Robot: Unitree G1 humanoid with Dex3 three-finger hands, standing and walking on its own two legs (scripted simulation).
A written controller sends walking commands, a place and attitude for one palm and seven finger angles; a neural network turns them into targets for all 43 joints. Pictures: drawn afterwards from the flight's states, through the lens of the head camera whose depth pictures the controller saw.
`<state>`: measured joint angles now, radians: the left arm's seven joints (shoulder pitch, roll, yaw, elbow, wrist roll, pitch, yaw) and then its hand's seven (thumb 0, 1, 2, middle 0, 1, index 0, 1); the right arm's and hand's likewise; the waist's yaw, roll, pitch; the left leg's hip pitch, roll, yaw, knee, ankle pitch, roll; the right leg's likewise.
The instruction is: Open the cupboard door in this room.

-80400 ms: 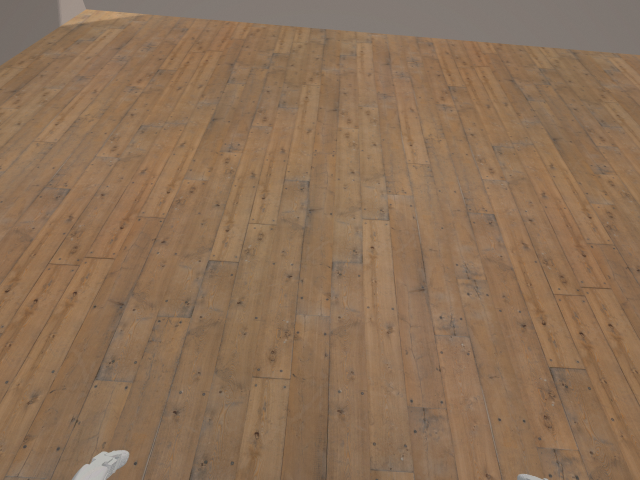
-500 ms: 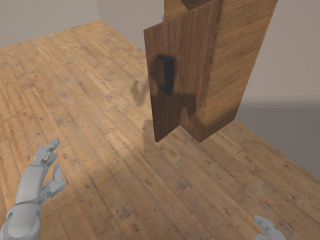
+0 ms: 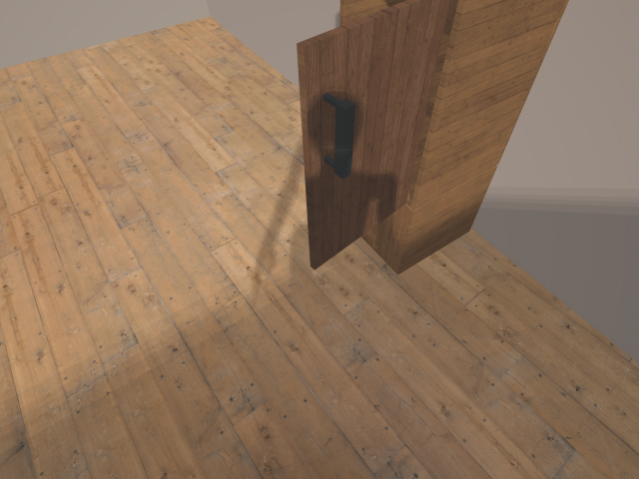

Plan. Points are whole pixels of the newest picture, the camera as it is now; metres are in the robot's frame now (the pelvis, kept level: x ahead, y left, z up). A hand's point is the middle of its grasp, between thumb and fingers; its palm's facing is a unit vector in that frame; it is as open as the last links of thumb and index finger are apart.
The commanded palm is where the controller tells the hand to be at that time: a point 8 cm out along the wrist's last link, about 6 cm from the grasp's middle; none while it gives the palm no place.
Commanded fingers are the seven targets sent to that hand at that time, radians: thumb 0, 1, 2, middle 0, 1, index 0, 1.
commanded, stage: let the arm hang, fingers relaxed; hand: left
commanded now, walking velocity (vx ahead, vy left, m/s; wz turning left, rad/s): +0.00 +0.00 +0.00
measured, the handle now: (336, 136) +0.68 +0.01 +0.04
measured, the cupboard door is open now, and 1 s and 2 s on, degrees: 98 98 98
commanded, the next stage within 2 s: look to check the result in 0.50 s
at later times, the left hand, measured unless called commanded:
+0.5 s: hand out of the picture +0.09 +0.22 -0.16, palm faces -0.02 -0.96 -0.28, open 7.4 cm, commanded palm none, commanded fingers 0.00 0.90 0.90 -0.20 -0.30 -0.20 -0.30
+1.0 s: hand out of the picture +0.11 +0.24 -0.15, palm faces -0.03 -0.94 -0.34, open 7.4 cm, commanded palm none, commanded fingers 0.00 0.90 0.90 -0.20 -0.30 -0.20 -0.30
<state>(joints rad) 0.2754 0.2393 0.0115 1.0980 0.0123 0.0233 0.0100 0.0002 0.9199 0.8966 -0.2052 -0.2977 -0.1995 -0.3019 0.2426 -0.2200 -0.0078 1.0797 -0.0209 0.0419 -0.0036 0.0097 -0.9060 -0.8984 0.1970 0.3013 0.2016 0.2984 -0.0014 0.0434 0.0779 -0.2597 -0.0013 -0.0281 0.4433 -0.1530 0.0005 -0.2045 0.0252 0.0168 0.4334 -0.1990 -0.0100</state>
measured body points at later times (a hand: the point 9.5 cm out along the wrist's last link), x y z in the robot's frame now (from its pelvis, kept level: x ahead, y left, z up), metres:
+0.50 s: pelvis +0.02 +0.01 +0.00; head +0.03 +0.00 +0.45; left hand +0.09 +0.27 -0.14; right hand +0.05 -0.25 -0.15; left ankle +0.06 +0.12 -0.74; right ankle +0.02 -0.12 -0.74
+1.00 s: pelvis +0.04 +0.00 +0.01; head +0.07 -0.01 +0.46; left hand +0.11 +0.29 -0.13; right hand +0.11 -0.29 -0.14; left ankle +0.06 +0.12 -0.74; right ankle +0.02 -0.12 -0.74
